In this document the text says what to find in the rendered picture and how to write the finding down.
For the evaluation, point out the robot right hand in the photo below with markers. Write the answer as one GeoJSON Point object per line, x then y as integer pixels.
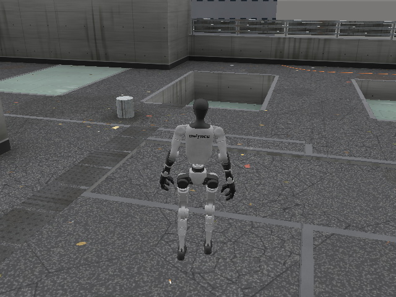
{"type": "Point", "coordinates": [231, 192]}

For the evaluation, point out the left robot upper arm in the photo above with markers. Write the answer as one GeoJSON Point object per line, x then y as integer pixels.
{"type": "Point", "coordinates": [180, 130]}

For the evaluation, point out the robot left foot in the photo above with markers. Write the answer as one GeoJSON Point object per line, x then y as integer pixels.
{"type": "Point", "coordinates": [181, 254]}

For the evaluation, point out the robot left hand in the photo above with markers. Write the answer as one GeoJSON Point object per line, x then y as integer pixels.
{"type": "Point", "coordinates": [163, 181]}

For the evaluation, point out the robot right forearm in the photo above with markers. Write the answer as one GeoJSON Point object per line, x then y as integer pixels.
{"type": "Point", "coordinates": [227, 170]}

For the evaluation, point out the robot left shin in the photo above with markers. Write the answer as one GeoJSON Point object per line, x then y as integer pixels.
{"type": "Point", "coordinates": [182, 227]}

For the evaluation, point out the robot left forearm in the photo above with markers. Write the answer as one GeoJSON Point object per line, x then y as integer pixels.
{"type": "Point", "coordinates": [168, 165]}

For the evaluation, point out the right robot upper arm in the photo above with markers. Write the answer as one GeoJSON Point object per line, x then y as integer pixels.
{"type": "Point", "coordinates": [221, 141]}

